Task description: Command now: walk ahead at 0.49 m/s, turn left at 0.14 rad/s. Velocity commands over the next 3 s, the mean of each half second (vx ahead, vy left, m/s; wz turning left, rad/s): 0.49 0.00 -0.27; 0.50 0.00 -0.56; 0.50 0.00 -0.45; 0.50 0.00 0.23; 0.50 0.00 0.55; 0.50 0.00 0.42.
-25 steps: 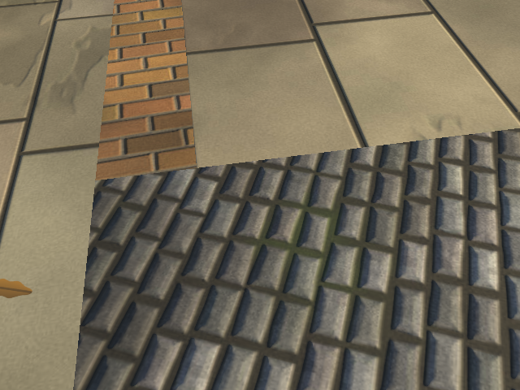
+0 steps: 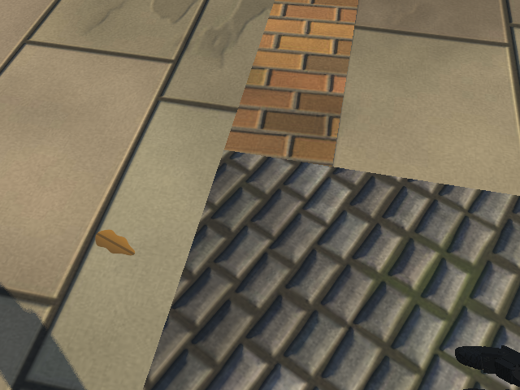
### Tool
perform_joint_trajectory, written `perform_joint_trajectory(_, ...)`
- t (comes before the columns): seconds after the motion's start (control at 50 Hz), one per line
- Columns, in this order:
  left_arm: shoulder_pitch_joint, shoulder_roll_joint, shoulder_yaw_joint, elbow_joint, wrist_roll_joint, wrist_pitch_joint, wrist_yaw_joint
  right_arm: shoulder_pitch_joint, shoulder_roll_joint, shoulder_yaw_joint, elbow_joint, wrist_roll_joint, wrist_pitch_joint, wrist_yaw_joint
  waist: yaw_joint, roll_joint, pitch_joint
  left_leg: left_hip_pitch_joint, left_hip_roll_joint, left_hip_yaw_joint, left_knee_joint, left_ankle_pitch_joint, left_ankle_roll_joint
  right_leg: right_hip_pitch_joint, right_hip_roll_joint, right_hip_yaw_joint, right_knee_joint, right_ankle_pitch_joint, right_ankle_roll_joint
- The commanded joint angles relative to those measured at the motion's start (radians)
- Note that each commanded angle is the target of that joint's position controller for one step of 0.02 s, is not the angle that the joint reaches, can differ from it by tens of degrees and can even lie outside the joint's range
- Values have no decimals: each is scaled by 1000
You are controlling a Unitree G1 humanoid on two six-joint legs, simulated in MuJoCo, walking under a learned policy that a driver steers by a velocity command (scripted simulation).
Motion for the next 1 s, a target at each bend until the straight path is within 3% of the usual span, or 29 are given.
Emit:
perform_joint_trajectory(0.02, -123, 144, 20, -142, -39, -56, -7, 307, -167, -53, 36, -7, -18, -14, -184, 103, -250, 712, 349, -502, -313, 12, 224, -646, 4, 117, 385, 45, -47)
perform_joint_trajectory(0.04, -138, 133, 21, -134, -17, -52, 0, 243, -133, -41, 45, -6, -24, -14, -142, 57, -169, 565, 304, -396, -339, 63, 193, -610, -32, 114, 313, 121, -46)
perform_joint_trajectory(0.06, -120, 128, 27, -117, -4, -36, 3, 188, -89, -29, 46, -13, -33, -10, -101, 67, -115, 459, 251, -303, -381, 107, 159, -547, -57, 123, 264, 192, -52)
perform_joint_trajectory(0.08, -64, 109, 25, -106, -8, -20, -2, 164, -93, -31, 48, -21, -42, -11, -67, 127, -115, 385, 259, -267, -423, 127, 172, -483, -62, 131, 260, 235, -42)
perform_joint_trajectory(0.12, -37, 80, 22, -88, -11, 6, -4, 143, -84, -33, 70, -21, -65, -10, -41, 99, -77, 317, 252, -180, -477, 194, 179, -467, -54, 141, 229, 273, -21)
perform_joint_trajectory(0.2, -140, 58, 20, -119, -3, 10, -1, 160, -92, -36, 115, -34, -81, -24, -59, 50, -10, 321, 225, -36, -511, 280, 143, -551, -20, 172, 26, 475, -7)
perform_joint_trajectory(0.24, -197, 42, 13, -133, 0, 2, -15, 159, -105, -36, 125, -30, -82, -31, -79, 45, 3, 331, 210, 25, -526, 276, 120, -518, 1, 133, -128, 599, -18)
perform_joint_trajectory(0.32, -324, 21, -2, -189, 0, -2, -44, 225, -136, -46, 170, -14, -69, -43, -133, 17, 52, 459, 262, 67, -528, 301, 108, -550, 19, 83, -297, 634, -53)
perform_joint_trajectory(0.38, -360, 37, 2, -234, 3, -2, -66, 239, -160, -55, 189, -2, -39, -52, -128, 25, 44, 600, 298, 93, -437, 489, 86, -580, 45, 42, -346, 507, -92)
perform_joint_trajectory(0.42, -315, 71, 19, -248, 4, 6, -71, 225, -192, -64, 184, -1, -20, -64, -88, 66, -25, 642, 295, 121, -294, 840, 60, -471, 111, -26, -336, 388, -130)
perform_joint_trajectory(0.44, -231, 103, 36, -237, 4, 11, -69, 219, -203, -65, 181, -2, -10, -69, -38, 83, -83, 635, 282, 134, -156, 971, 46, -355, 152, -50, -329, 339, -155)
perform_joint_trajectory(0.46, -79, 152, 64, -206, 2, 14, -59, 202, -199, -60, 176, 1, -4, -75, 49, 68, -163, 546, 246, 157, 57, 956, 16, -127, 192, -47, -384, 379, -192)
perform_joint_trajectory(0.48, 60, 240, 93, -187, -1, 25, -38, 232, -155, -40, 158, -17, -14, -79, 95, -60, -272, 309, 190, 161, 373, 615, -25, 182, 55, 189, -409, 402, -257)
perform_joint_trajectory(0.5, 12, 294, 100, -209, -15, 19, -35, 318, -30, 1, 118, -32, -43, -57, -17, -304, -376, -134, -59, 45, 767, -334, -97, 511, -189, 782, -545, 227, -475)
perform_joint_trajectory(0.52, 34, 210, 73, -224, -4, 11, -38, 236, -125, -15, 114, -5, -85, -35, 53, -161, -453, -241, -20, -173, 825, -361, -65, 555, -203, 881, -642, 134, -452)
perform_joint_trajectory(0.54, 7, 167, 62, -224, 7, 6, -35, 143, -150, -19, 80, 30, -104, -24, 58, -102, -317, -286, 27, -167, 784, -292, -41, 457, -173, 731, -653, 164, -397)
perform_joint_trajectory(0.56, -55, 156, 57, -228, 7, 0, -36, 109, -129, -12, 67, 20, -114, -28, 8, 16, -194, -273, 72, -153, 672, -225, -34, 287, -133, 617, -662, 278, -365)
perform_joint_trajectory(0.58, -111, 125, 48, -240, 8, -2, -32, 100, -135, -18, 72, -8, -111, -36, -26, 39, -148, -221, 105, -145, 579, -188, -41, 172, -103, 540, -674, 381, -350)
perform_joint_trajectory(0.6, -142, 120, 44, -256, 20, -3, -27, 118, -137, -22, 73, -16, -101, -37, -57, -2, -120, -156, 116, -147, 548, -171, -53, 76, -82, 505, -691, 479, -357)
perform_joint_trajectory(0.66, -161, 127, 46, -260, 13, -4, -14, 145, -111, -18, 82, -29, -70, -41, -88, -15, -92, -106, 123, -115, 404, -129, -104, -55, -37, 403, -725, 590, -351)
perform_joint_trajectory(0.7, -143, 156, 54, -251, 8, -1, -2, 78, -83, -5, 62, -33, -62, -44, -70, -25, -67, -95, 108, -94, 258, -14, -135, -116, -3, 343, -731, 598, -330)
perform_joint_trajectory(0.76, -111, 163, 57, -236, 2, 11, 9, -32, -62, 6, 42, -27, -66, -38, -21, -65, -60, -9, 58, -84, 21, 209, -146, -161, 52, 299, -711, 482, -272)
perform_joint_trajectory(0.8, -75, 168, 59, -220, -1, 18, 10, -82, -74, 3, 28, -14, -72, -32, 2, -80, -62, 29, 32, -90, -55, 265, -145, -147, 41, 337, -692, 418, -255)
perform_joint_trajectory(0.86, -52, 153, 58, -208, -7, 26, 12, -95, -113, -13, 19, -6, -86, -22, -4, -100, -67, 46, 24, -128, -136, 204, -119, -55, 7, 433, -611, 350, -236)
perform_joint_trajectory(0.92, -81, 127, 53, -217, 0, 33, 13, 34, -149, -39, 51, -4, -101, -24, -85, -133, -97, 218, 25, -109, -201, 124, -58, -43, 23, 474, -482, 379, -193)
perform_joint_trajectory(0.94, -84, 74, 34, -229, 6, 29, 9, 149, -186, -55, 64, -21, -107, -31, -141, -91, -193, 420, 121, -187, -192, 89, -5, -108, 74, 418, -295, 360, -157)
perform_joint_trajectory(0.96, 12, 6, 13, -250, 2, 23, 9, 275, -268, -74, 77, -41, -103, -38, -137, 125, -342, 769, 349, -521, -224, -48, 120, -376, 204, 277, 36, 86, -84)
perform_joint_trajectory(0.98, 60, 49, 11, -266, -19, 17, 11, 327, -263, -78, 112, -21, -89, -27, -125, 332, -368, 843, 464, -874, -330, -343, 205, -609, 191, 228, 254, -116, -58)
perform_joint_trajectory(1.0, 0, 140, 34, -247, -23, 22, 13, 272, -174, -55, 91, -11, -85, -28, -147, 188, -234, 738, 424, -781, -363, -457, 166, -672, 132, 248, 342, -27, -48)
